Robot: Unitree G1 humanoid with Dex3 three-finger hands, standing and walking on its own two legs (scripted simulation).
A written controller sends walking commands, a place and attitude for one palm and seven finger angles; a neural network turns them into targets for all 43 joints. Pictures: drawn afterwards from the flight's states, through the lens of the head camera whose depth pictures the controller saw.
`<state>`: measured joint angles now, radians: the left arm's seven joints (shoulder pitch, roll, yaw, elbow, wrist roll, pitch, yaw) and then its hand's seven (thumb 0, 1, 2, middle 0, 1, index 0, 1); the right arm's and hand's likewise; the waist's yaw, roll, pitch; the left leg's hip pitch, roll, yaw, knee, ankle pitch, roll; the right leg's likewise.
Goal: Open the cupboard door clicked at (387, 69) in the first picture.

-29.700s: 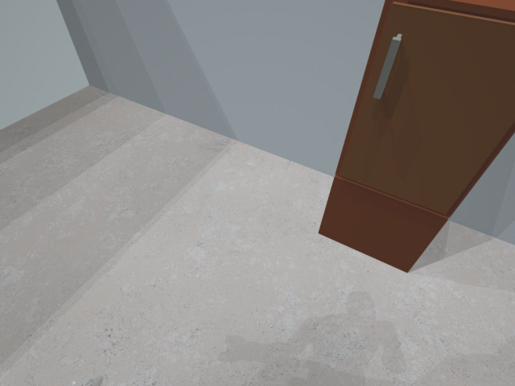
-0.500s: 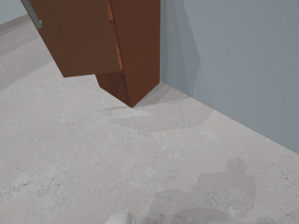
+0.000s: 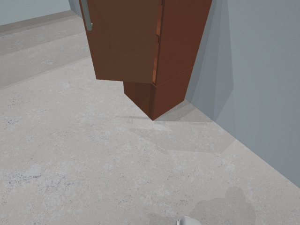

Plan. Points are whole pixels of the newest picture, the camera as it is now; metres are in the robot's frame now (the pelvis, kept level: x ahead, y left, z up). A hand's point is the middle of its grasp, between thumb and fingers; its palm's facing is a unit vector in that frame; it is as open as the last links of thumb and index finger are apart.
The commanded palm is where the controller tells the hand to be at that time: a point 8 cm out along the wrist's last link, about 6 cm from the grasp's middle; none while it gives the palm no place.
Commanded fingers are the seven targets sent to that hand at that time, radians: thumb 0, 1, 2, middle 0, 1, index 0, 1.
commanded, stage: take the last steps up to it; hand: left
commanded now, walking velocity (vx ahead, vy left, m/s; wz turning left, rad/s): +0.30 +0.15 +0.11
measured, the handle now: (87, 11) +0.99 +0.39 +0.10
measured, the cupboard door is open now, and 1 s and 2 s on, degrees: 47 47 47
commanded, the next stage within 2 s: come to a stop and stand still in 1.00 s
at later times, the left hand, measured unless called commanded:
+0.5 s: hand (95, 209) +0.19 +0.18 -0.16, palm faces +0.15 -0.96 -0.25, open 7.1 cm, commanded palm none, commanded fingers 0.00 0.90 0.90 -0.20 -0.30 -0.20 -0.30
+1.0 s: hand (72, 165) +0.33 +0.31 -0.19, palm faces +0.15 -0.98 -0.15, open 7.4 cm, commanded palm none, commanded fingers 0.00 0.90 0.90 -0.20 -0.30 -0.20 -0.30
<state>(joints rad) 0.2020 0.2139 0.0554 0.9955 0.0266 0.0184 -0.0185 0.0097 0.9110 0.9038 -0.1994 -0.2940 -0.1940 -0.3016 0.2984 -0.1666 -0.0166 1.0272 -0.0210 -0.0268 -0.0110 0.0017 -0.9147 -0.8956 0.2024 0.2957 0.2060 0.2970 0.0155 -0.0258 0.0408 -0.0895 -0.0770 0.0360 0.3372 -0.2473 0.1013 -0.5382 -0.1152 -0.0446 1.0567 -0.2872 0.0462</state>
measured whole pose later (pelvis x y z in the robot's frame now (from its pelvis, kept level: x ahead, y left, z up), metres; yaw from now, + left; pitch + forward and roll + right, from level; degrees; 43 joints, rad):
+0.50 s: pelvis +0.16 -0.02 +0.00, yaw +5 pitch +0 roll +1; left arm 0.25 0.17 0.06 1.02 0.01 -0.08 0.02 -0.02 0.96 0.90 -0.20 -0.29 -0.20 -0.30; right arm 0.28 -0.18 -0.06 1.08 -0.03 0.02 0.02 0.00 -0.91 -0.90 0.20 0.29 0.20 0.30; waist -0.01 0.01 0.06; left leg -0.56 0.09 0.01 1.05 -0.19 -0.04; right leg -0.13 -0.06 -0.19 0.37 -0.24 -0.03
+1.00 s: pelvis +0.32 +0.13 +0.00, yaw +4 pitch +0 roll +0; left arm 0.24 0.18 0.06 1.07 0.02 -0.01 0.01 0.01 0.91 0.90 -0.20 -0.29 -0.19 -0.30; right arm 0.19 -0.15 -0.04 0.99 -0.02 -0.08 -0.03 -0.03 -0.95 -0.90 0.20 0.30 0.21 0.30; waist 0.04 -0.06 0.07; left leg -0.19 -0.04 0.19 0.39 -0.21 0.10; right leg -0.55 -0.10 -0.04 1.19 -0.29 0.01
